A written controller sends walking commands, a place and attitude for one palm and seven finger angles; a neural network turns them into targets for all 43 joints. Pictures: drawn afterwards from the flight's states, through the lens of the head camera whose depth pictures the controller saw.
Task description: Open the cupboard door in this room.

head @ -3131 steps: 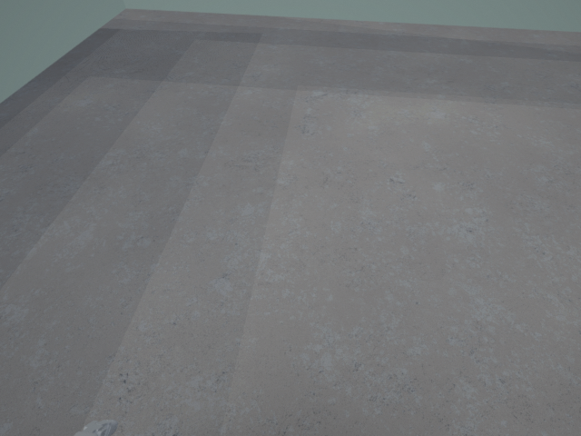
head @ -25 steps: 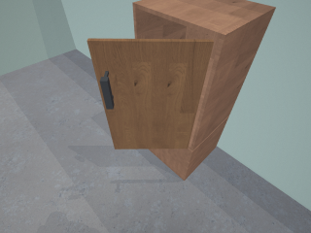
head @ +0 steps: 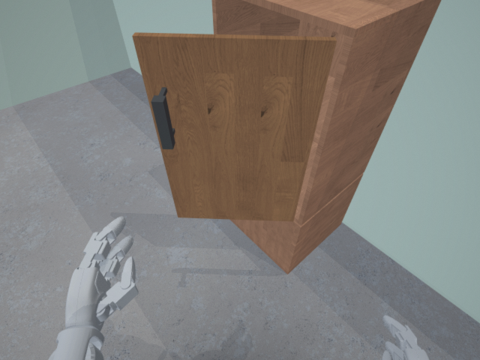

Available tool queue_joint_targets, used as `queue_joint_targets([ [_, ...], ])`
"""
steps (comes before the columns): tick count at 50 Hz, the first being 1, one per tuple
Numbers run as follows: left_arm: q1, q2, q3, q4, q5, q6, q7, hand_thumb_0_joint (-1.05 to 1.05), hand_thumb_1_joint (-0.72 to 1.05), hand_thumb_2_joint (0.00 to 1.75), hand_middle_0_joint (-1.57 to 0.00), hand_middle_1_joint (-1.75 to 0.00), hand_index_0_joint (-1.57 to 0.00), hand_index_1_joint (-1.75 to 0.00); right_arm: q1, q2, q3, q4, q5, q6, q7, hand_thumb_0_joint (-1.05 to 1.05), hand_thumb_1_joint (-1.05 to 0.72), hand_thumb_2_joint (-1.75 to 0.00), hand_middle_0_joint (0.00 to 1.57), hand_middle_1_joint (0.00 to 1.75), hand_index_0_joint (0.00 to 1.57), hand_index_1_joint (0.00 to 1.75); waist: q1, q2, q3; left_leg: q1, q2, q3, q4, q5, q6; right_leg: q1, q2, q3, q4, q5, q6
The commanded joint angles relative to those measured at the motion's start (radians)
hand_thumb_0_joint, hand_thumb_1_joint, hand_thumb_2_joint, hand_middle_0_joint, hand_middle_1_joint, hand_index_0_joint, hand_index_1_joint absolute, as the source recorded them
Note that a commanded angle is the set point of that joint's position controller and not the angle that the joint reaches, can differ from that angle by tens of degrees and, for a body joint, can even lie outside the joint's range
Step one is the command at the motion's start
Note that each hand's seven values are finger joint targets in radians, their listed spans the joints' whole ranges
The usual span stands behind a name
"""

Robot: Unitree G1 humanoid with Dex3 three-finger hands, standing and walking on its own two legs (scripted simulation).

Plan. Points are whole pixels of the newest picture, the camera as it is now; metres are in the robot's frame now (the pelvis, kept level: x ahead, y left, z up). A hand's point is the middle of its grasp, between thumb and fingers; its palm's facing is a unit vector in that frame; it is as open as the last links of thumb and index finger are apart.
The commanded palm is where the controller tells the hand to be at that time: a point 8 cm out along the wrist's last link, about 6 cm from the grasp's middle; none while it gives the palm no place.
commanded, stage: raise the hand with hooked fingers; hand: left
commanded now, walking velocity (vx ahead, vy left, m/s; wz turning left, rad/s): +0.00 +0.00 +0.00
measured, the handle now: (166, 118) +0.60 +0.18 +0.09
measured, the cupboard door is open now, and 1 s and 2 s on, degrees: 46 46 46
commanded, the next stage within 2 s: move the hooked fingers beside the handle in 1.82 s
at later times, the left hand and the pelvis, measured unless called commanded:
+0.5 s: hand (112, 279) +0.25 +0.21 +0.03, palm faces -0.02 -1.00 -0.04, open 10.7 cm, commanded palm +0.21 +0.27 +0.04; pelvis +0.04 -0.02 -0.03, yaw +1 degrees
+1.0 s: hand (83, 237) +0.29 +0.26 +0.08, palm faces +0.01 -1.00 -0.06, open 13.5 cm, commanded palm +0.27 +0.31 +0.09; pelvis +0.04 +0.01 +0.00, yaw +1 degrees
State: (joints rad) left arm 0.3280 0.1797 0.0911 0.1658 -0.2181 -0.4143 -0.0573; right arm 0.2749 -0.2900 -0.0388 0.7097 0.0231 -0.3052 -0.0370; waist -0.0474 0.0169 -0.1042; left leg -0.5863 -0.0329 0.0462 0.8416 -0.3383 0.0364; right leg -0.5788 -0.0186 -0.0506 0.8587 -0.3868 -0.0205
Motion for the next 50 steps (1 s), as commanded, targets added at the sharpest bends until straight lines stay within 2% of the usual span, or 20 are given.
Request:
queue_joint_targets([
  [1,0.241,0.187,0.195,0.037,-0.039,-0.185,-0.270,0.00,0.55,0.75,-0.22,-0.53,-0.22,-0.53,-0.154,-0.095,-0.062,-0.308,0.014,-0.031,0.044,0.00,-0.90,-0.90,0.20,0.30,0.20,0.30,0.123,-0.121,-0.044,-0.230,-0.024,-0.018,0.048,-0.138,-0.035,-0.035,-0.015,0.113,-0.092,-0.292,-0.023],
  [2,0.243,0.200,0.210,0.003,-0.057,-0.148,-0.290,0.00,0.53,0.74,-0.23,-0.54,-0.23,-0.54,-0.175,-0.095,-0.059,-0.351,0.025,-0.015,0.039,0.00,-0.90,-0.90,0.20,0.30,0.20,0.30,0.132,-0.063,-0.052,-0.240,-0.025,-0.015,0.027,-0.194,-0.031,-0.049,-0.011,0.109,-0.087,-0.350,-0.021],
  [4,0.165,0.227,0.241,-0.145,-0.111,-0.089,-0.294,0.00,0.48,0.72,-0.23,-0.57,-0.23,-0.57,-0.174,-0.094,-0.054,-0.399,0.034,0.015,0.021,0.00,-0.90,-0.90,0.20,0.30,0.20,0.30,0.124,-0.029,-0.076,-0.217,-0.017,-0.031,0.032,-0.200,-0.022,-0.046,0.000,0.123,-0.083,-0.356,-0.016],
  [6,0.097,0.226,0.241,-0.338,-0.124,-0.072,-0.262,0.00,0.43,0.70,-0.23,-0.60,-0.23,-0.60,-0.157,-0.077,-0.046,-0.420,0.026,0.027,0.005,0.00,-0.90,-0.90,0.20,0.30,0.20,0.30,0.100,0.054,-0.136,-0.166,-0.001,-0.044,0.064,-0.117,-0.009,-0.053,0.007,0.128,-0.069,-0.256,-0.014],
  [8,0.034,0.220,0.223,-0.490,-0.107,-0.104,-0.224,0.00,0.39,0.68,-0.24,-0.63,-0.24,-0.63,-0.112,-0.064,-0.040,-0.398,0.013,0.030,-0.003,0.00,-0.90,-0.90,0.20,0.30,0.20,0.30,0.061,0.109,-0.173,-0.106,0.020,-0.065,0.087,-0.024,-0.004,-0.080,0.028,0.093,-0.031,-0.098,-0.015],
  [9,-0.056,0.225,0.190,-0.558,-0.104,-0.131,-0.224,0.00,0.36,0.67,-0.24,-0.64,-0.24,-0.64,-0.090,-0.071,-0.031,-0.379,0.004,0.026,-0.008,0.00,-0.90,-0.90,0.20,0.30,0.20,0.30,0.026,0.101,-0.162,-0.098,0.027,-0.083,0.108,0.010,0.000,-0.104,0.041,0.081,-0.001,-0.029,-0.016],
  [12,-0.054,0.195,0.141,-0.503,-0.087,-0.161,-0.254,0.00,0.29,0.64,-0.24,-0.69,-0.24,-0.69,-0.066,-0.076,-0.025,-0.316,0.001,0.010,-0.013,0.00,-0.90,-0.90,0.20,0.30,0.20,0.30,-0.018,0.116,-0.161,-0.074,0.036,-0.094,0.148,0.074,0.001,-0.152,0.046,0.051,0.022,0.084,-0.008],
  [14,-0.050,0.206,0.147,-0.390,-0.100,-0.122,-0.306,0.00,0.25,0.62,-0.25,-0.72,-0.25,-0.72,-0.066,-0.092,-0.017,-0.289,0.007,0.006,-0.021,0.00,-0.90,-0.90,0.20,0.30,0.20,0.30,-0.023,0.090,-0.119,-0.100,0.037,-0.106,0.156,0.068,0.000,-0.158,0.055,0.050,0.015,0.081,-0.011],
  [17,-0.020,0.256,0.214,-0.331,-0.116,-0.024,-0.369,0.00,0.18,0.59,-0.25,-0.76,-0.25,-0.76,-0.076,-0.099,-0.019,-0.293,0.023,0.007,-0.031,0.00,-0.90,-0.90,0.20,0.30,0.20,0.30,0.004,0.026,-0.200,-0.105,0.034,-0.094,0.130,0.073,0.002,-0.068,0.040,0.065,-0.029,0.079,0.004],
  [19,0.010,0.302,0.299,-0.270,-0.153,0.046,-0.392,0.00,0.13,0.57,-0.25,-0.80,-0.25,-0.80,-0.095,-0.097,-0.015,-0.294,0.026,0.016,-0.036,0.00,-0.90,-0.90,0.20,0.30,0.20,0.30,0.046,0.024,-0.225,-0.111,0.029,-0.090,0.123,0.127,-0.003,0.019,0.034,0.084,-0.042,0.133,0.005],
  [21,0.020,0.318,0.339,-0.335,-0.174,0.065,-0.391,0.00,0.08,0.55,-0.26,-0.82,-0.26,-0.82,-0.102,-0.084,-0.011,-0.309,0.023,0.021,-0.035,0.00,-0.90,-0.90,0.20,0.30,0.20,0.30,0.066,0.017,-0.304,-0.071,0.029,-0.091,0.098,0.193,-0.004,0.096,0.020,0.074,-0.038,0.238,0.014],
  [24,0.043,0.304,0.368,-0.310,-0.198,0.067,-0.368,0.00,0.01,0.52,-0.26,-0.87,-0.26,-0.87,-0.112,-0.071,-0.010,-0.308,0.018,0.019,-0.032,0.00,-0.90,-0.90,0.20,0.30,0.20,0.30,0.083,-0.021,-0.269,-0.060,0.029,-0.097,0.072,0.234,-0.010,0.106,0.028,0.050,-0.033,0.311,0.013],
  [28,0.028,0.269,0.325,-0.306,-0.185,0.035,-0.351,0.00,-0.08,0.48,-0.27,-0.93,-0.27,-0.93,-0.085,-0.080,-0.013,-0.298,0.019,0.009,-0.023,0.00,-0.90,-0.90,0.20,0.30,0.20,0.30,0.059,-0.004,-0.220,-0.027,0.029,-0.091,0.034,0.217,-0.011,0.048,0.030,0.017,-0.043,0.266,0.013],
  [32,-0.022,0.304,0.328,-0.293,-0.178,0.036,-0.364,0.00,-0.17,0.44,-0.28,-0.99,-0.28,-0.99,-0.063,-0.103,-0.015,-0.305,0.025,0.006,-0.026,0.00,-0.90,-0.90,0.20,0.30,0.20,0.30,0.052,0.004,-0.207,0.002,0.031,-0.092,0.004,0.198,-0.010,0.031,0.034,0.003,-0.057,0.208,0.005],
  [35,-0.079,0.342,0.337,-0.341,-0.176,0.033,-0.361,0.00,-0.24,0.41,-0.28,-1.03,-0.28,-1.03,-0.050,-0.111,-0.010,-0.310,0.027,0.004,-0.031,0.00,-0.90,-0.90,0.20,0.30,0.20,0.30,0.055,0.061,-0.234,0.057,0.034,-0.092,-0.021,0.212,-0.010,0.045,0.037,0.000,-0.064,0.200,-0.003],
  [38,-0.117,0.350,0.349,-0.323,-0.178,0.040,-0.344,0.00,-0.31,0.38,-0.29,-1.08,-0.29,-1.08,-0.048,-0.114,-0.006,-0.308,0.030,0.006,-0.038,0.00,-0.90,-0.90,0.20,0.30,0.20,0.30,0.053,0.063,-0.196,0.075,0.039,-0.101,-0.049,0.184,-0.016,0.029,0.041,-0.015,-0.078,0.164,-0.003],
  [41,-0.171,0.365,0.352,-0.288,-0.177,0.060,-0.344,0.00,-0.38,0.35,-0.29,-1.12,-0.29,-1.12,-0.045,-0.120,0.000,-0.309,0.033,0.016,-0.043,0.00,-0.90,-0.90,0.20,0.30,0.20,0.30,0.050,0.071,-0.173,0.093,0.042,-0.106,-0.075,0.164,-0.019,0.035,0.044,-0.018,-0.095,0.146,-0.007],
  [43,-0.207,0.372,0.345,-0.278,-0.169,0.079,-0.344,0.00,-0.43,0.33,-0.29,-1.15,-0.29,-1.15,-0.048,-0.120,0.005,-0.313,0.035,0.018,-0.044,0.00,-0.90,-0.90,0.20,0.30,0.20,0.30,0.051,0.110,-0.160,0.119,0.045,-0.115,-0.098,0.160,-0.024,0.032,0.043,-0.024,-0.105,0.136,-0.010],
  [47,-0.277,0.406,0.362,-0.246,-0.169,0.122,-0.361,0.00,-0.50,0.30,-0.30,-1.20,-0.30,-1.20,-0.049,-0.123,0.011,-0.316,0.036,0.023,-0.050,0.00,-0.90,-0.90,0.20,0.30,0.20,0.30,0.054,0.101,-0.181,0.154,0.045,-0.115,-0.116,0.191,-0.024,0.069,0.045,-0.021,-0.128,0.175,-0.009],
  [50,-0.333,0.416,0.369,-0.180,-0.172,0.154,-0.376,0.00,-0.50,0.30,-0.30,-1.20,-0.30,-1.20,-0.046,-0.126,0.020,-0.310,0.037,0.031,-0.054,0.00,-0.90,-0.90,0.20,0.30,0.20,0.30,0.049,0.071,-0.149,0.159,0.046,-0.117,-0.135,0.190,-0.025,0.080,0.050,-0.024,-0.147,0.182,-0.011],
])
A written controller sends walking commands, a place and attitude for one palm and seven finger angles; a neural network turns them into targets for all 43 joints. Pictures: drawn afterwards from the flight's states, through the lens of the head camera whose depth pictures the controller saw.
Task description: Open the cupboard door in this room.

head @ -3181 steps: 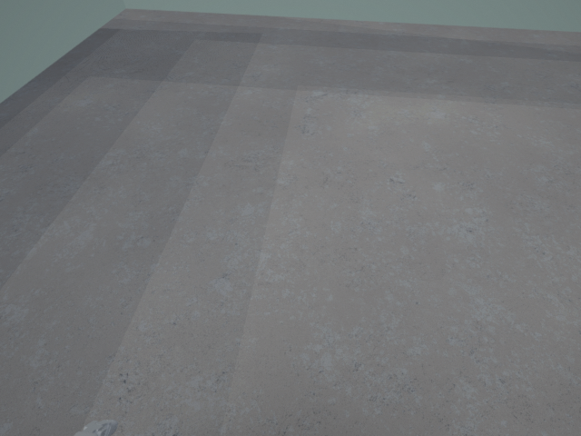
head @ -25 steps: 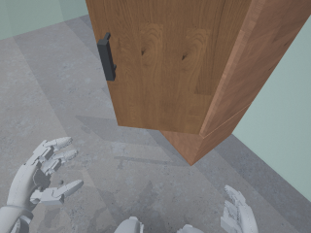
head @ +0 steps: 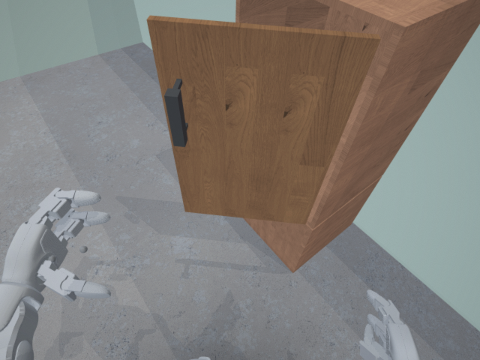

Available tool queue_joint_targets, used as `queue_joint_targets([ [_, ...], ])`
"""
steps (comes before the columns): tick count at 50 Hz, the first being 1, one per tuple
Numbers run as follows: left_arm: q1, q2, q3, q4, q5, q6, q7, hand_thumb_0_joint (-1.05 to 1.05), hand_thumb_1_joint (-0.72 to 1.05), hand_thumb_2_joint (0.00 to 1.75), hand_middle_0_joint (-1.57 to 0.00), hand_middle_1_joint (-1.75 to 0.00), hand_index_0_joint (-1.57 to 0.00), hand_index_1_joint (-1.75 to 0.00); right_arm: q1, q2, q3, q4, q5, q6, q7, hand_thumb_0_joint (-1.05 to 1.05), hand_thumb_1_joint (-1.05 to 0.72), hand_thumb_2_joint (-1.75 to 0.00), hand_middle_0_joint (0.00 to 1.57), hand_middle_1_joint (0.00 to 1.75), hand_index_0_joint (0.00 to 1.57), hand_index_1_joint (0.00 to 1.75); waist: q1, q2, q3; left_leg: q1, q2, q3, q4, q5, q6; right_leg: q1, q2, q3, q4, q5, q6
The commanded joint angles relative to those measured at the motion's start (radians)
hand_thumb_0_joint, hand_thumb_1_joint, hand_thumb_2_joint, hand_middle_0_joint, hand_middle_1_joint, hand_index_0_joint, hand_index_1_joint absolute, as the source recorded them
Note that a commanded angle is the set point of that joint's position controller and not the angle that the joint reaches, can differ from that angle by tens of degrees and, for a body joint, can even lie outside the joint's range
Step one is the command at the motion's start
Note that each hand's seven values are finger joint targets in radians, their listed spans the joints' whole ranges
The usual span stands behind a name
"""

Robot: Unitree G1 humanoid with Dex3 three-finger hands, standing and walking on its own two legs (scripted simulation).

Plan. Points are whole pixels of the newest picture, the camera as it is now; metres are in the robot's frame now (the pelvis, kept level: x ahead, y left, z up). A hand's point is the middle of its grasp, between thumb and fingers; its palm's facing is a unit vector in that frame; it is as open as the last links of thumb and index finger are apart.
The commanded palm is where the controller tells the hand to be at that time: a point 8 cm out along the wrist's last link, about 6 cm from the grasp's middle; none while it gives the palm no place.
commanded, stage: raise the hand with hooked fingers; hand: left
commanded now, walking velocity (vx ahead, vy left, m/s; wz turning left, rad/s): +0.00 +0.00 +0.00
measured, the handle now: (179, 113) +0.56 +0.17 +0.09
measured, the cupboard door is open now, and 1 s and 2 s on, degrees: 46 46 46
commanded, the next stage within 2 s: move the hooked fingers beside the handle in 0.82 s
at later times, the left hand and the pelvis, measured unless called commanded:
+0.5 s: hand (66, 210) +0.29 +0.28 +0.12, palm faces -0.01 -1.00 -0.02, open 13.9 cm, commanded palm +0.26 +0.32 +0.12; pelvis +0.00 +0.00 +0.02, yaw +0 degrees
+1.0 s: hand (75, 212) +0.29 +0.26 +0.11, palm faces +0.01 -1.00 -0.03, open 13.9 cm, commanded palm +0.28 +0.31 +0.12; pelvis +0.00 -0.01 +0.02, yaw +0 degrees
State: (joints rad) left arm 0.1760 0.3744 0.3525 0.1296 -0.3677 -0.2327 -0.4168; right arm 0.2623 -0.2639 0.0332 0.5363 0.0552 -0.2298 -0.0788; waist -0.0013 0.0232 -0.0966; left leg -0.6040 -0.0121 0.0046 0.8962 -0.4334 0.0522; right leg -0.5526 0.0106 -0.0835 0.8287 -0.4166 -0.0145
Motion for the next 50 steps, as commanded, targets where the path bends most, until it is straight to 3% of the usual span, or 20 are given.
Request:
queue_joint_targets([
  [1,-0.210,0.232,0.113,-0.131,-0.020,-0.019,-0.021,0.00,-0.50,0.30,-0.30,-1.20,-0.30,-1.20,-0.036,-0.154,-0.052,-0.136,0.005,-0.042,-0.014,0.00,-0.90,-0.90,0.20,0.30,0.20,0.30,0.002,0.068,-0.147,0.176,0.025,-0.077,-0.195,0.273,-0.041,0.051,0.020,0.009,-0.124,0.202,-0.017],
  [4,-0.288,0.265,0.133,-0.090,-0.024,-0.004,-0.038,0.00,-0.50,0.30,-0.30,-1.20,-0.30,-1.20,-0.044,-0.158,-0.047,-0.132,0.005,-0.038,-0.020,0.00,-0.90,-0.90,0.20,0.30,0.20,0.30,0.007,0.065,-0.141,0.183,0.020,-0.077,-0.207,0.252,-0.039,0.078,0.017,0.017,-0.144,0.188,-0.023],
  [8,-0.380,0.280,0.131,-0.043,-0.021,0.008,-0.066,0.00,-0.50,0.30,-0.30,-1.20,-0.30,-1.20,-0.045,-0.157,-0.043,-0.128,0.009,-0.035,-0.028,0.00,-0.90,-0.90,0.20,0.30,0.20,0.30,-0.006,0.046,-0.144,0.207,0.022,-0.081,-0.226,0.228,-0.033,0.069,0.018,0.020,-0.166,0.168,-0.018],
  [14,-0.486,0.357,0.173,-0.011,-0.017,0.011,-0.088,0.00,-0.50,0.30,-0.30,-1.20,-0.30,-1.20,-0.042,-0.160,-0.038,-0.113,0.007,-0.036,-0.032,0.00,-0.90,-0.90,0.20,0.30,0.20,0.30,0.006,0.105,-0.178,0.256,0.020,-0.078,-0.239,0.286,-0.036,0.119,0.013,0.029,-0.182,0.211,-0.028],
  [21,-0.423,0.324,0.165,0.097,-0.025,0.045,-0.112,0.00,-0.50,0.30,-0.30,-1.20,-0.30,-1.20,-0.027,-0.167,-0.046,-0.121,0.009,-0.031,-0.023,0.00,-0.90,-0.90,0.20,0.30,0.20,0.30,0.015,0.038,-0.168,0.245,0.017,-0.070,-0.254,0.313,-0.034,0.125,0.013,0.024,-0.194,0.248,-0.021],
  [23,-0.444,0.320,0.157,0.063,-0.026,0.037,-0.110,0.00,-0.50,0.30,-0.30,-1.20,-0.30,-1.20,-0.030,-0.167,-0.050,-0.125,0.011,-0.031,-0.019,0.00,-0.90,-0.90,0.20,0.30,0.20,0.30,0.010,0.055,-0.166,0.251,0.017,-0.070,-0.255,0.305,-0.034,0.112,0.012,0.024,-0.195,0.239,-0.020],
  [24,-0.455,0.345,0.173,0.053,-0.023,0.030,-0.103,0.00,-0.50,0.30,-0.30,-1.20,-0.30,-1.20,-0.029,-0.170,-0.051,-0.120,0.007,-0.031,-0.020,0.00,-0.90,-0.90,0.20,0.30,0.20,0.30,0.014,0.041,-0.165,0.251,0.018,-0.066,-0.250,0.315,-0.034,0.132,0.011,0.031,-0.195,0.249,-0.025],
  [25,-0.464,0.344,0.174,0.029,-0.021,0.022,-0.099,0.00,-0.50,0.30,-0.30,-1.20,-0.30,-1.20,-0.026,-0.166,-0.049,-0.124,0.007,-0.031,-0.017,0.00,-0.90,-0.90,0.20,0.30,0.20,0.30,0.014,0.076,-0.190,0.265,0.016,-0.062,-0.255,0.321,-0.032,0.132,0.013,0.032,-0.196,0.252,-0.023],
  [29,-0.463,0.367,0.198,0.009,-0.016,-0.002,-0.075,0.00,-0.50,0.30,-0.30,-1.20,-0.30,-1.20,-0.022,-0.165,-0.052,-0.114,0.003,-0.032,-0.020,0.00,-0.90,-0.90,0.20,0.30,0.20,0.30,0.015,0.070,-0.187,0.278,0.021,-0.066,-0.254,0.341,-0.036,0.135,0.013,0.030,-0.192,0.263,-0.025],
  [32,-0.469,0.348,0.182,0.009,-0.009,-0.005,-0.074,0.00,-0.50,0.30,-0.30,-1.20,-0.30,-1.20,-0.022,-0.159,-0.049,-0.112,0.005,-0.031,-0.024,0.00,-0.90,-0.90,0.20,0.30,0.20,0.30,0.010,0.110,-0.186,0.289,0.022,-0.069,-0.264,0.334,-0.037,0.120,0.012,0.027,-0.194,0.252,-0.022],
  [34,-0.478,0.343,0.170,0.023,-0.009,-0.002,-0.077,0.00,-0.50,0.30,-0.30,-1.20,-0.30,-1.20,-0.022,-0.161,-0.049,-0.103,0.006,-0.030,-0.029,0.00,-0.90,-0.90,0.20,0.30,0.20,0.30,0.002,0.071,-0.166,0.278,0.023,-0.066,-0.263,0.307,-0.032,0.125,0.011,0.031,-0.206,0.239,-0.023],
  [38,-0.477,0.330,0.162,0.047,-0.010,0.008,-0.085,0.00,-0.50,0.30,-0.30,-1.20,-0.30,-1.20,-0.029,-0.159,-0.046,-0.106,0.009,-0.031,-0.034,0.00,-0.90,-0.90,0.20,0.30,0.20,0.30,0.000,0.078,-0.160,0.273,0.019,-0.066,-0.270,0.275,-0.030,0.112,0.009,0.030,-0.211,0.220,-0.018],
  [39,-0.480,0.338,0.166,0.060,-0.012,0.010,-0.085,0.00,-0.50,0.30,-0.30,-1.20,-0.30,-1.20,-0.027,-0.161,-0.046,-0.101,0.007,-0.030,-0.035,0.00,-0.90,-0.90,0.20,0.30,0.20,0.30,0.000,0.045,-0.148,0.261,0.018,-0.062,-0.266,0.269,-0.027,0.126,0.008,0.036,-0.218,0.220,-0.020],
  [41,-0.480,0.329,0.162,0.059,-0.014,0.008,-0.091,0.00,-0.50,0.30,-0.30,-1.20,-0.30,-1.20,-0.034,-0.160,-0.045,-0.105,0.009,-0.031,-0.035,0.00,-0.90,-0.90,0.20,0.30,0.20,0.30,0.001,0.061,-0.166,0.260,0.015,-0.059,-0.265,0.269,-0.026,0.129,0.008,0.037,-0.215,0.224,-0.018],
  [43,-0.475,0.332,0.168,0.063,-0.016,0.004,-0.091,0.00,-0.50,0.30,-0.30,-1.20,-0.30,-1.20,-0.035,-0.161,-0.046,-0.105,0.008,-0.033,-0.035,0.00,-0.90,-0.90,0.20,0.30,0.20,0.30,0.002,0.037,-0.171,0.253,0.014,-0.059,-0.260,0.277,-0.025,0.134,0.006,0.037,-0.213,0.235,-0.015],
  [44,-0.483,0.349,0.172,0.051,-0.012,0.000,-0.089,0.00,-0.50,0.30,-0.30,-1.20,-0.30,-1.20,-0.034,-0.162,-0.045,-0.103,0.006,-0.034,-0.034,0.00,-0.90,-0.90,0.20,0.30,0.20,0.30,0.006,0.065,-0.171,0.261,0.015,-0.055,-0.254,0.295,-0.025,0.144,0.005,0.043,-0.212,0.249,-0.021],
  [47,-0.515,0.333,0.156,0.052,-0.009,0.000,-0.090,0.00,-0.50,0.30,-0.30,-1.20,-0.30,-1.20,-0.034,-0.158,-0.043,-0.101,0.008,-0.033,-0.036,0.00,-0.90,-0.90,0.20,0.30,0.20,0.30,-0.005,0.075,-0.174,0.267,0.014,-0.055,-0.255,0.289,-0.026,0.126,0.006,0.039,-0.210,0.250,-0.015],
  [49,-0.587,0.365,0.170,0.115,-0.005,0.001,-0.085,0.00,-0.50,0.30,-0.30,-1.20,-0.30,-1.20,-0.023,-0.165,-0.043,-0.079,0.007,-0.026,-0.045,0.00,-0.90,-0.90,0.20,0.30,0.20,0.30,-0.019,0.018,-0.128,0.232,0.016,-0.054,-0.250,0.240,-0.022,0.109,0.006,0.048,-0.223,0.207,-0.014],
  [50,-0.633,0.352,0.150,0.137,0.002,0.000,-0.089,0.00,-0.50,0.30,-0.30,-1.20,-0.30,-1.20,-0.019,-0.166,-0.041,-0.075,0.009,-0.023,-0.048,0.00,-0.90,-0.90,0.20,0.30,0.20,0.30,-0.033,0.022,-0.129,0.233,0.014,-0.049,-0.251,0.234,-0.020,0.100,0.006,0.051,-0.225,0.205,-0.011],
])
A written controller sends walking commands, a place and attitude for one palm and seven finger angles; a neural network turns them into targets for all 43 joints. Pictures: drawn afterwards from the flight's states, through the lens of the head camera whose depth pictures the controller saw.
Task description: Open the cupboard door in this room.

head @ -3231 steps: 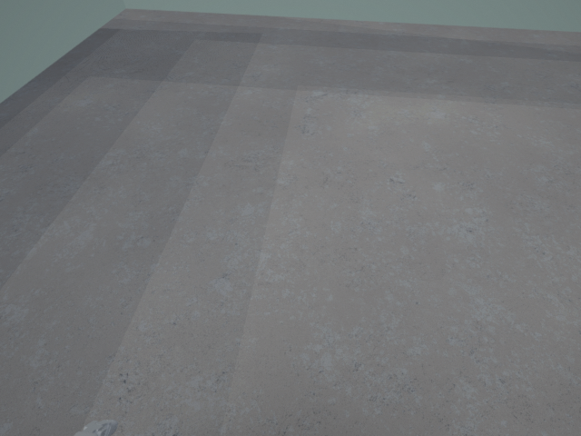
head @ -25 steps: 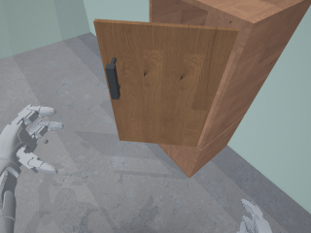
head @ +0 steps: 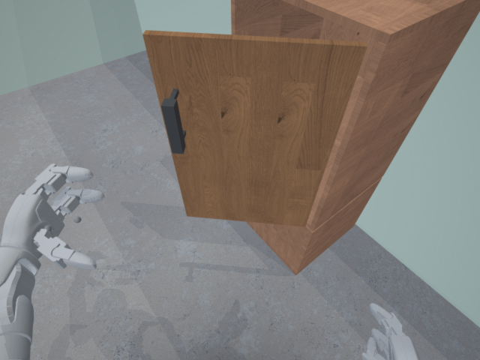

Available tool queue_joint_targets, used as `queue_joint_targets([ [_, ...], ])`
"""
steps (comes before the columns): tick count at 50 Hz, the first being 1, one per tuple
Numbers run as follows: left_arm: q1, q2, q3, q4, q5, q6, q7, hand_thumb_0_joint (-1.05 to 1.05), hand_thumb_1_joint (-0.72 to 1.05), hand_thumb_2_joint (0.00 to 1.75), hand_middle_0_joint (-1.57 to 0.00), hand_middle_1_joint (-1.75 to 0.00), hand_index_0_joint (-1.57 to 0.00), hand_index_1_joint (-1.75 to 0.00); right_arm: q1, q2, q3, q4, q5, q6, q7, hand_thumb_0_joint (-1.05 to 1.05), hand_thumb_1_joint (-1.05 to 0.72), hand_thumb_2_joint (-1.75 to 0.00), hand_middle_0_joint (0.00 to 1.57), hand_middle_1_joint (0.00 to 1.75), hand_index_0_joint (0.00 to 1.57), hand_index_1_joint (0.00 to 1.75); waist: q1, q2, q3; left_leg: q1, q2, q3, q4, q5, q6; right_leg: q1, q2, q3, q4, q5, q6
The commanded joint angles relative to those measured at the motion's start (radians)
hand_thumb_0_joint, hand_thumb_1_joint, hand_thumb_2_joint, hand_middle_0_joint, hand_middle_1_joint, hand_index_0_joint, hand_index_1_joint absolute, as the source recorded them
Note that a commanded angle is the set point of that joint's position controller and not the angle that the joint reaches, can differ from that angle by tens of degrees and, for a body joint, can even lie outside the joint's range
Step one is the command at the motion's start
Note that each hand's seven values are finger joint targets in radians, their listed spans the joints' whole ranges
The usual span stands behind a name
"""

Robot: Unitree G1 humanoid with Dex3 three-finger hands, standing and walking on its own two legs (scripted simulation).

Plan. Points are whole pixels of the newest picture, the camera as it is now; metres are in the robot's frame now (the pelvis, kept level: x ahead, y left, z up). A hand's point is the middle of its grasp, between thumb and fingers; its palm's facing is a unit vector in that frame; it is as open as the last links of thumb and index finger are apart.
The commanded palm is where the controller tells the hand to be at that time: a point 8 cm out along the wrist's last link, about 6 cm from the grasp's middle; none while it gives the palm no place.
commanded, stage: move the hooked fingers beside the handle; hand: left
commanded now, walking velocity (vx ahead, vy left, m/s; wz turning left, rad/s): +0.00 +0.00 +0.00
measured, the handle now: (176, 121) +0.56 +0.18 +0.08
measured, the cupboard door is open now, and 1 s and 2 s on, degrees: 46 46 46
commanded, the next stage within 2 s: none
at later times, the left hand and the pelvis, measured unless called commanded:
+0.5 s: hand (103, 179) +0.37 +0.26 +0.10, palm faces -0.01 -1.00 -0.02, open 13.9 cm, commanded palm +0.35 +0.32 +0.09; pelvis +0.01 -0.01 +0.00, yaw -1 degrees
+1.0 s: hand (119, 151) +0.45 +0.26 +0.09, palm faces -0.04 -1.00 +0.00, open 13.9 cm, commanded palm +0.43 +0.31 +0.09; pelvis +0.00 +0.01 -0.01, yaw -2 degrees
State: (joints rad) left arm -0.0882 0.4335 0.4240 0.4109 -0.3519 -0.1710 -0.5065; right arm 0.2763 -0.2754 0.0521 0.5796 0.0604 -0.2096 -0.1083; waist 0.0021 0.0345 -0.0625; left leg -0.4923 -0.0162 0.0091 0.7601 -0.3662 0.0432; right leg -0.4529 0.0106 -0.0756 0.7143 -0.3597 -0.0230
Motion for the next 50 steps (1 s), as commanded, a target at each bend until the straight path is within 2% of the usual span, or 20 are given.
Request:
queue_joint_targets([
  [1,-0.399,0.281,0.062,-0.140,-0.012,-0.066,-0.001,0.00,-0.50,0.30,-0.30,-1.20,-0.30,-1.20,-0.033,-0.152,-0.060,-0.118,0.005,-0.044,-0.020,0.00,-0.90,-0.90,0.20,0.30,0.20,0.30,-0.035,0.031,-0.183,0.130,0.016,-0.056,-0.114,0.163,-0.011,-0.002,0.004,0.045,-0.108,0.143,-0.003],
  [3,-0.436,0.280,0.043,-0.130,0.001,-0.071,-0.001,0.00,-0.50,0.30,-0.30,-1.20,-0.30,-1.20,-0.028,-0.152,-0.061,-0.116,0.005,-0.043,-0.022,0.00,-0.90,-0.90,0.20,0.30,0.20,0.30,-0.036,0.077,-0.214,0.155,0.016,-0.059,-0.112,0.173,-0.013,-0.008,0.000,0.045,-0.102,0.148,-0.006],
  [10,-0.477,0.345,0.092,0.023,0.016,-0.072,0.006,0.00,-0.50,0.30,-0.30,-1.20,-0.30,-1.20,-0.002,-0.159,-0.062,-0.104,0.001,-0.013,-0.010,0.00,-0.90,-0.90,0.20,0.30,0.20,0.30,-0.022,-0.001,-0.236,0.094,0.012,-0.041,-0.097,0.219,-0.009,0.055,-0.002,0.061,-0.094,0.222,-0.003],
  [12,-0.469,0.379,0.123,0.048,0.019,-0.077,0.007,0.00,-0.50,0.30,-0.30,-1.20,-0.30,-1.20,0.007,-0.162,-0.065,-0.110,0.001,-0.001,-0.006,0.00,-0.90,-0.90,0.20,0.30,0.20,0.30,-0.012,0.014,-0.260,0.082,0.011,-0.033,-0.091,0.242,-0.010,0.073,-0.004,0.065,-0.085,0.255,-0.002],
  [16,-0.559,0.383,0.104,0.086,0.030,-0.098,-0.004,0.00,-0.50,0.30,-0.30,-1.20,-0.30,-1.20,0.029,-0.164,-0.069,-0.108,0.003,0.017,0.001,0.00,-0.90,-0.90,0.20,0.30,0.20,0.30,-0.032,0.038,-0.262,0.074,0.013,-0.027,-0.079,0.248,-0.007,0.055,0.001,0.071,-0.077,0.273,-0.001],
  [18,-0.567,0.381,0.101,0.075,0.032,-0.119,-0.008,0.00,-0.50,0.30,-0.30,-1.20,-0.30,-1.20,0.043,-0.165,-0.075,-0.107,0.001,0.022,0.004,0.00,-0.90,-0.90,0.20,0.30,0.20,0.30,-0.028,0.072,-0.308,0.108,0.014,-0.030,-0.073,0.290,-0.008,0.054,0.004,0.067,-0.065,0.303,-0.004],
  [22,-0.589,0.372,0.093,0.124,0.029,-0.123,-0.010,0.00,-0.50,0.30,-0.30,-1.20,-0.30,-1.20,0.061,-0.170,-0.079,-0.095,0.002,0.040,0.008,0.00,-0.90,-0.90,0.20,0.30,0.20,0.30,-0.042,0.027,-0.291,0.093,0.016,-0.031,-0.073,0.283,-0.005,0.038,0.008,0.063,-0.067,0.306,0.000],
  [25,-0.616,0.410,0.117,0.186,0.036,-0.119,-0.017,0.00,-0.50,0.30,-0.30,-1.20,-0.30,-1.20,0.078,-0.177,-0.079,-0.089,0.002,0.057,0.006,0.00,-0.90,-0.90,0.20,0.30,0.20,0.30,-0.045,0.011,-0.282,0.060,0.015,-0.021,-0.073,0.261,-0.002,0.048,0.006,0.075,-0.071,0.299,0.002],
  [28,-0.696,0.415,0.099,0.197,0.055,-0.137,-0.013,0.00,-0.50,0.30,-0.30,-1.20,-0.30,-1.20,0.087,-0.174,-0.080,-0.085,0.000,0.067,0.007,0.00,-0.90,-0.90,0.20,0.30,0.20,0.30,-0.053,0.056,-0.293,0.073,0.016,-0.027,-0.070,0.255,-0.003,0.015,0.008,0.068,-0.065,0.273,-0.001],
  [29,-0.734,0.437,0.108,0.188,0.053,-0.150,-0.011,0.00,-0.50,0.30,-0.30,-1.20,-0.30,-1.20,0.096,-0.179,-0.083,-0.080,-0.002,0.073,0.006,0.00,-0.90,-0.90,0.20,0.30,0.20,0.30,-0.057,0.026,-0.307,0.077,0.020,-0.029,-0.061,0.275,-0.001,0.030,0.009,0.072,-0.060,0.290,-0.003],
  [30,-0.746,0.417,0.093,0.207,0.056,-0.156,-0.015,0.00,-0.50,0.30,-0.30,-1.20,-0.30,-1.20,0.100,-0.176,-0.081,-0.080,-0.002,0.075,0.008,0.00,-0.90,-0.90,0.20,0.30,0.20,0.30,-0.063,0.044,-0.327,0.090,0.018,-0.027,-0.060,0.282,0.000,0.024,0.013,0.074,-0.059,0.300,0.000],
  [31,-0.748,0.451,0.122,0.245,0.059,-0.159,-0.014,0.00,-0.50,0.30,-0.30,-1.20,-0.30,-1.20,0.107,-0.180,-0.082,-0.073,-0.004,0.081,0.007,0.00,-0.90,-0.90,0.20,0.30,0.20,0.30,-0.057,0.045,-0.320,0.073,0.019,-0.029,-0.058,0.269,-0.003,0.019,0.012,0.073,-0.057,0.286,-0.001],
  [35,-0.868,0.420,0.062,0.312,0.080,-0.174,-0.019,0.00,-0.50,0.30,-0.30,-1.20,-0.30,-1.20,0.127,-0.183,-0.081,-0.055,-0.005,0.097,0.009,0.00,-0.90,-0.90,0.20,0.30,0.20,0.30,-0.085,0.066,-0.322,0.100,0.024,-0.040,-0.048,0.278,-0.003,-0.042,0.017,0.063,-0.048,0.268,-0.004],
  [36,-0.855,0.450,0.086,0.339,0.085,-0.175,-0.016,0.00,-0.50,0.30,-0.30,-1.20,-0.30,-1.20,0.134,-0.188,-0.083,-0.055,-0.006,0.102,0.010,0.00,-0.90,-0.90,0.20,0.30,0.20,0.30,-0.073,0.068,-0.333,0.095,0.025,-0.046,-0.048,0.283,-0.007,-0.040,0.017,0.061,-0.043,0.263,-0.006],
  [38,-0.875,0.426,0.061,0.341,0.091,-0.179,-0.013,0.00,-0.50,0.30,-0.30,-1.20,-0.30,-1.20,0.137,-0.185,-0.082,-0.054,-0.008,0.110,0.014,0.00,-0.90,-0.90,0.20,0.30,0.20,0.30,-0.077,0.105,-0.356,0.121,0.027,-0.048,-0.043,0.310,-0.010,-0.061,0.015,0.057,-0.037,0.271,-0.007],
  [40,-0.859,0.465,0.102,0.380,0.090,-0.175,-0.008,0.00,-0.50,0.30,-0.30,-1.20,-0.30,-1.20,0.152,-0.191,-0.083,-0.055,-0.012,0.122,0.019,0.00,-0.90,-0.90,0.20,0.30,0.20,0.30,-0.068,0.044,-0.365,0.099,0.030,-0.049,-0.037,0.334,-0.009,-0.040,0.019,0.055,-0.030,0.297,-0.006],
  [44,-0.925,0.478,0.095,0.415,0.105,-0.185,0.007,0.00,-0.50,0.30,-0.30,-1.20,-0.30,-1.20,0.163,-0.193,-0.082,-0.061,-0.015,0.143,0.022,0.00,-0.90,-0.90,0.20,0.30,0.20,0.30,-0.078,0.035,-0.350,0.067,0.031,-0.050,-0.031,0.323,-0.007,-0.056,0.020,0.053,-0.020,0.283,-0.006],
  [47,-0.994,0.462,0.064,0.431,0.130,-0.199,0.018,0.00,-0.50,0.30,-0.30,-1.20,-0.30,-1.20,0.178,-0.193,-0.082,-0.049,-0.017,0.156,0.027,0.00,-0.90,-0.90,0.20,0.30,0.20,0.30,-0.100,0.101,-0.357,0.116,0.039,-0.065,-0.025,0.332,-0.017,-0.134,0.023,0.045,-0.014,0.244,-0.006],
  [48,-1.039,0.432,0.035,0.426,0.130,-0.206,0.020,0.00,-0.50,0.30,-0.30,-1.20,-0.30,-1.20,0.181,-0.193,-0.082,-0.044,-0.019,0.158,0.028,0.00,-0.90,-0.90,0.20,0.30,0.20,0.30,-0.116,0.100,-0.353,0.129,0.042,-0.072,-0.022,0.325,-0.017,-0.160,0.023,0.042,-0.015,0.229,-0.005],
  [50,-1.043,0.478,0.081,0.451,0.127,-0.214,0.025,0.00,-0.50,0.30,-0.30,-1.20,-0.30,-1.20,0.202,-0.203,-0.087,-0.034,-0.022,0.166,0.026,0.00,-0.90,-0.90,0.20,0.30,0.20,0.30,-0.110,0.056,-0.407,0.135,0.045,-0.073,-0.014,0.353,-0.015,-0.134,0.028,0.045,-0.009,0.251,-0.003],
])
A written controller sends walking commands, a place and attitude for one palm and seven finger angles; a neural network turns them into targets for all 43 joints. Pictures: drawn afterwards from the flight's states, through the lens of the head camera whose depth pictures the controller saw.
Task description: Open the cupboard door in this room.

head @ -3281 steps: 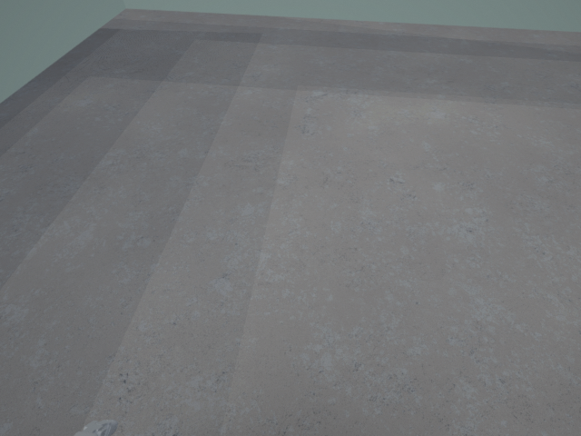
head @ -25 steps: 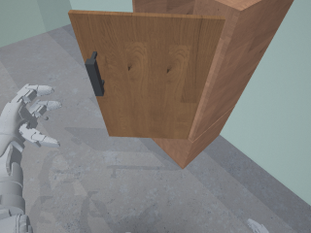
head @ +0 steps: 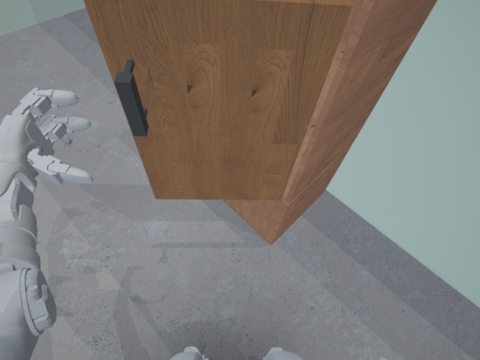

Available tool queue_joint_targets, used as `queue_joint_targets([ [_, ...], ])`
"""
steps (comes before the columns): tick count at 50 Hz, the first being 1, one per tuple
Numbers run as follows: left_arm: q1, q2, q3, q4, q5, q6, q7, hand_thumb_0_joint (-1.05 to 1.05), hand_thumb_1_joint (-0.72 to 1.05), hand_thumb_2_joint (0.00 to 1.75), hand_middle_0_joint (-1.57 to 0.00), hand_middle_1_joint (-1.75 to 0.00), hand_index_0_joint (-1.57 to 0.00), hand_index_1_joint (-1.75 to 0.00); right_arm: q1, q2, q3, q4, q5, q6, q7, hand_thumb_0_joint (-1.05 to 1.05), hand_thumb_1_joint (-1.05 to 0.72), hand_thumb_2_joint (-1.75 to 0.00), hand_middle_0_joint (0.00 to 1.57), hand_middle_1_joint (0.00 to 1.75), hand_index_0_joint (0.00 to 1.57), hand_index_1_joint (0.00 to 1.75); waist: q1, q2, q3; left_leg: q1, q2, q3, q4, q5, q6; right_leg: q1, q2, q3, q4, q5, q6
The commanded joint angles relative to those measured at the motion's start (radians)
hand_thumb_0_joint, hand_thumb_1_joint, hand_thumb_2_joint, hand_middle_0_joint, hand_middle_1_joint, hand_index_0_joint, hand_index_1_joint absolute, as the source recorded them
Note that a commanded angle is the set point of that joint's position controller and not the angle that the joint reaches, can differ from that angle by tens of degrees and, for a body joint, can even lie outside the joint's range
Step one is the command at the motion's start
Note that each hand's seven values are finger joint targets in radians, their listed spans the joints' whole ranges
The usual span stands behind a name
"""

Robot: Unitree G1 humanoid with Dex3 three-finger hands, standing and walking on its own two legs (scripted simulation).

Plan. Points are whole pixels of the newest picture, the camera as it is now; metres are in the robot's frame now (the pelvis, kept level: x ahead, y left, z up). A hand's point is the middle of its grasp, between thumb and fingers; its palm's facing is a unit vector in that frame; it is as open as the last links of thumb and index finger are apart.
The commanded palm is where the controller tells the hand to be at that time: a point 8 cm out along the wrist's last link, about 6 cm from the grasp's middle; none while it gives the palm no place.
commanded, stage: move the hooked fingers beside the handle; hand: left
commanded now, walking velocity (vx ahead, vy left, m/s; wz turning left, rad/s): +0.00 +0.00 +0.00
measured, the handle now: (135, 99) +0.55 +0.19 +0.09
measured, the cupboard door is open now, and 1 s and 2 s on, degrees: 46 46 46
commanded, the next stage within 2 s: slide the fingers in behind the handle in 1.32 s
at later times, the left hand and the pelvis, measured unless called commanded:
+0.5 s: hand (85, 108) +0.51 +0.26 +0.10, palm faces +0.00 -1.00 +0.01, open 13.9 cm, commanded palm +0.50 +0.31 +0.09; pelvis +0.00 +0.01 -0.01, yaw -1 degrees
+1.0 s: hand (80, 107) +0.52 +0.27 +0.10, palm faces +0.00 -1.00 +0.00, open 13.9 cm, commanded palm +0.50 +0.31 +0.09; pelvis +0.01 +0.01 -0.01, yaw -2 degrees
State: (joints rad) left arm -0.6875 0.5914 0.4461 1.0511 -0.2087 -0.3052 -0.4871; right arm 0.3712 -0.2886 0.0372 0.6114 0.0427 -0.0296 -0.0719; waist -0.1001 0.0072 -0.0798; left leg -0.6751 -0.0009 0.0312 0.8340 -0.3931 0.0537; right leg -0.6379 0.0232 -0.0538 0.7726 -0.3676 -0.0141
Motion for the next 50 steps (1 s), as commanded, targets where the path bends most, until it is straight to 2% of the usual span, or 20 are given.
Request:
queue_joint_targets([
  [1,-0.448,0.318,0.050,-0.167,-0.012,-0.077,0.006,0.00,-0.50,0.30,-0.30,-1.20,-0.30,-1.20,0.106,-0.188,-0.069,-0.065,-0.003,-0.010,-0.010,0.00,-0.90,-0.90,0.20,0.30,0.20,0.30,-0.009,0.111,-0.380,0.308,0.028,-0.095,-0.087,0.375,-0.028,0.042,0.014,0.023,-0.066,0.253,-0.013],
  [5,-0.501,0.320,0.037,-0.148,0.009,-0.077,0.015,0.00,-0.50,0.30,-0.30,-1.20,-0.30,-1.20,0.129,-0.189,-0.069,-0.053,-0.010,0.005,-0.005,0.00,-0.90,-0.90,0.20,0.30,0.20,0.30,-0.020,0.148,-0.400,0.341,0.033,-0.107,-0.076,0.418,-0.036,0.002,0.016,0.018,-0.058,0.251,-0.013],
  [8,-0.522,0.348,0.053,-0.111,0.016,-0.074,0.027,0.00,-0.50,0.30,-0.30,-1.20,-0.30,-1.20,0.137,-0.192,-0.066,-0.051,-0.013,0.017,-0.003,0.00,-0.90,-0.90,0.20,0.30,0.20,0.30,-0.022,0.133,-0.383,0.298,0.032,-0.108,-0.073,0.378,-0.032,-0.001,0.016,0.017,-0.055,0.232,-0.013],
  [11,-0.564,0.377,0.054,-0.068,0.029,-0.073,0.030,0.00,-0.50,0.30,-0.30,-1.20,-0.30,-1.20,0.154,-0.198,-0.064,-0.043,-0.013,0.030,-0.004,0.00,-0.90,-0.90,0.20,0.30,0.20,0.30,-0.043,0.118,-0.363,0.269,0.036,-0.103,-0.061,0.370,-0.027,-0.018,0.019,0.021,-0.053,0.234,-0.009],
  [16,-0.637,0.411,0.062,-0.059,0.046,-0.082,0.032,0.00,-0.50,0.30,-0.30,-1.20,-0.30,-1.20,0.188,-0.207,-0.063,-0.034,-0.022,0.045,-0.003,0.00,-0.90,-0.90,0.20,0.30,0.20,0.30,-0.057,0.154,-0.418,0.302,0.042,-0.121,-0.042,0.420,-0.036,-0.051,0.023,0.016,-0.036,0.238,-0.012],
  [19,-0.673,0.373,0.022,-0.027,0.048,-0.073,0.031,0.00,-0.50,0.30,-0.30,-1.20,-0.30,-1.20,0.203,-0.204,-0.061,-0.028,-0.023,0.054,-0.002,0.00,-0.90,-0.90,0.20,0.30,0.20,0.30,-0.077,0.163,-0.392,0.297,0.044,-0.122,-0.033,0.419,-0.034,-0.084,0.025,0.013,-0.036,0.230,-0.012],
  [21,-0.698,0.438,0.061,0.009,0.063,-0.061,0.039,0.00,-0.50,0.30,-0.30,-1.20,-0.30,-1.20,0.216,-0.215,-0.058,-0.024,-0.026,0.062,-0.002,0.00,-0.90,-0.90,0.20,0.30,0.20,0.30,-0.078,0.156,-0.401,0.273,0.045,-0.124,-0.026,0.391,-0.032,-0.091,0.027,0.016,-0.033,0.214,-0.009],
  [22,-0.714,0.429,0.048,0.019,0.068,-0.056,0.041,0.00,-0.50,0.30,-0.30,-1.20,-0.30,-1.20,0.221,-0.214,-0.057,-0.025,-0.026,0.064,-0.001,0.00,-0.90,-0.90,0.20,0.30,0.20,0.30,-0.091,0.140,-0.399,0.258,0.043,-0.119,-0.022,0.390,-0.026,-0.086,0.027,0.019,-0.035,0.224,-0.006],
  [25,-0.740,0.466,0.064,-0.005,0.086,-0.062,0.045,0.00,-0.50,0.30,-0.30,-1.20,-0.30,-1.20,0.243,-0.214,-0.054,-0.028,-0.033,0.074,0.003,0.00,-0.90,-0.90,0.20,0.30,0.20,0.30,-0.083,0.207,-0.467,0.305,0.047,-0.122,-0.005,0.472,-0.036,-0.089,0.031,0.018,-0.019,0.260,-0.009],
  [28,-0.696,0.470,0.071,0.042,0.090,-0.051,0.043,0.00,-0.50,0.30,-0.30,-1.20,-0.30,-1.20,0.250,-0.214,-0.054,-0.035,-0.035,0.085,0.007,0.00,-0.90,-0.90,0.20,0.30,0.20,0.30,-0.084,0.166,-0.444,0.257,0.047,-0.113,0.005,0.456,-0.030,-0.078,0.032,0.017,-0.019,0.268,-0.006],
  [31,-0.670,0.493,0.087,0.028,0.092,-0.045,0.035,0.00,-0.50,0.30,-0.30,-1.20,-0.30,-1.20,0.258,-0.216,-0.056,-0.047,-0.036,0.096,0.010,0.00,-0.90,-0.90,0.20,0.30,0.20,0.30,-0.071,0.172,-0.463,0.253,0.047,-0.108,0.007,0.479,-0.028,-0.061,0.036,0.017,-0.014,0.289,-0.006],
  [34,-0.660,0.467,0.083,-0.032,0.076,-0.054,0.031,0.00,-0.50,0.30,-0.30,-1.20,-0.30,-1.20,0.264,-0.207,-0.059,-0.058,-0.037,0.103,0.014,0.00,-0.90,-0.90,0.20,0.30,0.20,0.30,-0.067,0.196,-0.496,0.291,0.049,-0.105,0.011,0.535,-0.030,-0.049,0.040,0.014,-0.009,0.323,-0.008],
  [37,-0.647,0.536,0.137,-0.045,0.079,-0.054,0.031,0.00,-0.50,0.30,-0.30,-1.20,-0.30,-1.20,0.261,-0.212,-0.065,-0.061,-0.036,0.105,0.015,0.00,-0.90,-0.90,0.20,0.30,0.20,0.30,-0.059,0.171,-0.498,0.251,0.046,-0.095,0.012,0.504,-0.022,-0.009,0.042,0.022,-0.013,0.339,-0.003],
  [41,-0.655,0.506,0.110,-0.051,0.083,-0.060,0.029,0.00,-0.50,0.30,-0.30,-1.20,-0.30,-1.20,0.256,-0.206,-0.062,-0.057,-0.032,0.110,0.016,0.00,-0.90,-0.90,0.20,0.30,0.20,0.30,-0.070,0.221,-0.476,0.289,0.048,-0.097,0.015,0.520,-0.026,-0.054,0.045,0.019,-0.017,0.324,-0.005],
  [42,-0.663,0.505,0.111,-0.053,0.079,-0.063,0.027,0.00,-0.50,0.30,-0.30,-1.20,-0.30,-1.20,0.256,-0.206,-0.063,-0.052,-0.033,0.110,0.016,0.00,-0.90,-0.90,0.20,0.30,0.20,0.30,-0.075,0.201,-0.468,0.280,0.048,-0.096,0.017,0.508,-0.023,-0.048,0.045,0.022,-0.021,0.327,-0.003],
  [43,-0.641,0.521,0.126,-0.054,0.078,-0.064,0.026,0.00,-0.50,0.30,-0.30,-1.20,-0.30,-1.20,0.255,-0.208,-0.066,-0.055,-0.033,0.108,0.015,0.00,-0.90,-0.90,0.20,0.30,0.20,0.30,-0.066,0.192,-0.476,0.273,0.047,-0.097,0.014,0.508,-0.022,-0.028,0.045,0.021,-0.019,0.331,-0.005],
  [46,-0.614,0.460,0.091,-0.080,0.059,-0.065,0.009,0.00,-0.50,0.30,-0.30,-1.20,-0.30,-1.20,0.250,-0.200,-0.066,-0.053,-0.031,0.113,0.018,0.00,-0.90,-0.90,0.20,0.30,0.20,0.30,-0.058,0.243,-0.496,0.353,0.054,-0.104,0.017,0.603,-0.034,-0.058,0.047,0.014,-0.022,0.347,-0.007],
  [48,-0.623,0.394,0.040,-0.032,0.053,-0.046,0.003,0.00,-0.50,0.30,-0.30,-1.20,-0.30,-1.20,0.240,-0.197,-0.063,-0.044,-0.027,0.115,0.019,0.00,-0.90,-0.90,0.20,0.30,0.20,0.30,-0.084,0.190,-0.422,0.313,0.053,-0.103,0.012,0.532,-0.027,-0.087,0.047,0.010,-0.033,0.315,-0.004],
  [49,-0.634,0.385,0.038,-0.029,0.041,-0.044,0.002,0.00,-0.50,0.30,-0.30,-1.20,-0.30,-1.20,0.242,-0.198,-0.061,-0.044,-0.026,0.114,0.015,0.00,-0.90,-0.90,0.20,0.30,0.20,0.30,-0.084,0.188,-0.408,0.309,0.051,-0.105,0.010,0.542,-0.026,-0.083,0.046,0.009,-0.031,0.322,-0.008],
  [50,-0.618,0.422,0.065,-0.017,0.049,-0.037,0.005,0.00,-0.50,0.30,-0.30,-1.20,-0.30,-1.20,0.245,-0.205,-0.063,-0.046,-0.027,0.115,0.014,0.00,-0.90,-0.90,0.20,0.30,0.20,0.30,-0.076,0.167,-0.427,0.300,0.052,-0.104,0.008,0.536,-0.025,-0.069,0.046,0.011,-0.028,0.327,-0.005],
])
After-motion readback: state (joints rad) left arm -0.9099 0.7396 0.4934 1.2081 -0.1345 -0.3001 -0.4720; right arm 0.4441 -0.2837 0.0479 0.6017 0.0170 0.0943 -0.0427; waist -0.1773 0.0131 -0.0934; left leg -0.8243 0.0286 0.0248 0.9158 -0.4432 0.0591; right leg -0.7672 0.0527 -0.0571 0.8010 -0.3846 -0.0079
